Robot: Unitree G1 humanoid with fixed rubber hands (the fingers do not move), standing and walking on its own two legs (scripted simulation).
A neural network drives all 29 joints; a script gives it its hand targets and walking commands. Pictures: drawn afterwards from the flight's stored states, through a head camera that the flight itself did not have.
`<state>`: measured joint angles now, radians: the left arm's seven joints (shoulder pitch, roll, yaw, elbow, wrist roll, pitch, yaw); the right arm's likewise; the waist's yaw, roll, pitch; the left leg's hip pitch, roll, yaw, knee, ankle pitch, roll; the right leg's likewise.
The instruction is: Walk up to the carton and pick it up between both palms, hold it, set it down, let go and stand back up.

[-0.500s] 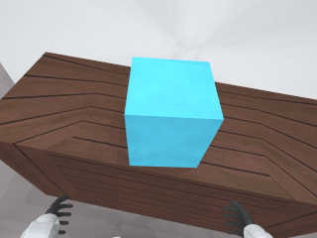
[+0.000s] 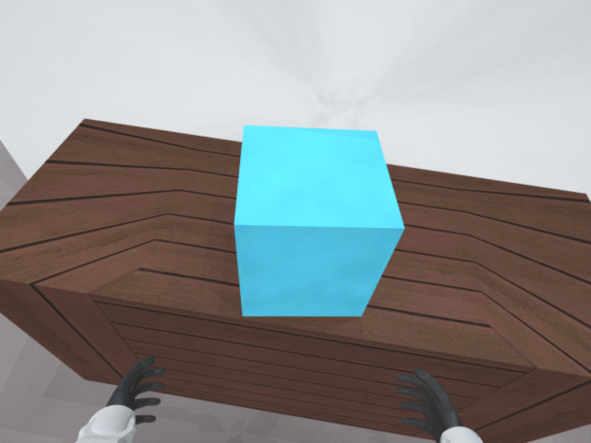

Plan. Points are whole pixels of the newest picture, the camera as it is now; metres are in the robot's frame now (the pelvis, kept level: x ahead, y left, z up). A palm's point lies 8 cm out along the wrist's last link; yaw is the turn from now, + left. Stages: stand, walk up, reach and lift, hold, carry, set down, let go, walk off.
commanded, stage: reach and lift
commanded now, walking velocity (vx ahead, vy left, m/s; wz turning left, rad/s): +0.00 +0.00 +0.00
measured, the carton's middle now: (306, 227) +0.47 -0.02 +0.01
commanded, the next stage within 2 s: none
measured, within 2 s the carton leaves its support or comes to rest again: neither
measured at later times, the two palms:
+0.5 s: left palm (130, 416) +0.19 +0.21 -0.05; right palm (461, 436) +0.17 -0.22 -0.05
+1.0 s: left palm (141, 382) +0.23 +0.20 -0.03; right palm (456, 393) +0.22 -0.22 -0.03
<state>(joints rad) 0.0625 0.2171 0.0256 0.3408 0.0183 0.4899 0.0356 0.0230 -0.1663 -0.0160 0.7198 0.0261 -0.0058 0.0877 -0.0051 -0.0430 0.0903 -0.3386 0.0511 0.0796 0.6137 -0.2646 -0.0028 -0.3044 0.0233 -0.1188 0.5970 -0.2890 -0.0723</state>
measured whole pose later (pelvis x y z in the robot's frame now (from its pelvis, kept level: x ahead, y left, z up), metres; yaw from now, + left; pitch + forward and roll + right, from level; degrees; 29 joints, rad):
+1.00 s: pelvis +0.04 +0.01 +0.02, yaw -1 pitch -1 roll +0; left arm 0.19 0.13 -0.05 0.53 -0.01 -0.25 0.12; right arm 0.12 -0.19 -0.02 0.80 0.15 -0.42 0.11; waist 0.02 -0.03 -0.01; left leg -0.17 0.03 0.11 0.40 -0.22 0.00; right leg -0.15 0.03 -0.09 0.39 -0.24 -0.06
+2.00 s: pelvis +0.04 +0.00 +0.02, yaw -2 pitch +2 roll +0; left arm -0.25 0.11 0.04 0.52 -0.03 -0.05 0.11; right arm -0.34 -0.27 0.08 0.81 0.32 -0.23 0.04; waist 0.01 -0.04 -0.04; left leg -0.20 0.04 0.12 0.33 -0.17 -0.01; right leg -0.19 0.04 -0.08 0.33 -0.19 -0.06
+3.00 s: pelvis +0.03 +0.00 +0.02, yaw -2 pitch +12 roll +0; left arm -0.93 0.20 0.11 0.85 -0.09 0.28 0.12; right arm -1.05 -0.41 0.09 1.17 0.39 0.11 0.02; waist 0.05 0.00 -0.15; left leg -0.43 0.05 0.11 0.36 -0.15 0.00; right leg -0.39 0.05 -0.08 0.32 -0.14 -0.06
